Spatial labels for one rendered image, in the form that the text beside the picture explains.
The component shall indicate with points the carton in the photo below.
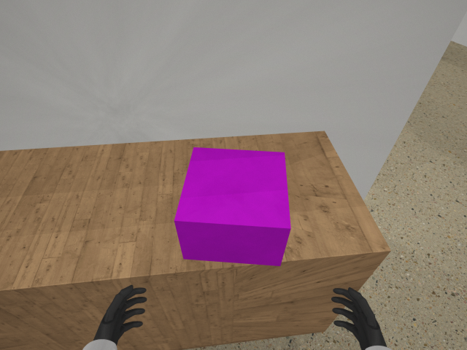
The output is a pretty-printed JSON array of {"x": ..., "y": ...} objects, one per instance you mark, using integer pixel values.
[{"x": 234, "y": 207}]

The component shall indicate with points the pedestal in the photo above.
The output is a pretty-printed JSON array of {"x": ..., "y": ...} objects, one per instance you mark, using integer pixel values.
[{"x": 79, "y": 224}]

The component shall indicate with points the robot left hand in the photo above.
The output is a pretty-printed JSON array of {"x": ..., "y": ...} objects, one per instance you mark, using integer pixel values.
[{"x": 112, "y": 325}]

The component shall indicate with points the robot right hand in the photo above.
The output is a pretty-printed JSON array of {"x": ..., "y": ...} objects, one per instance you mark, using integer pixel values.
[{"x": 365, "y": 328}]

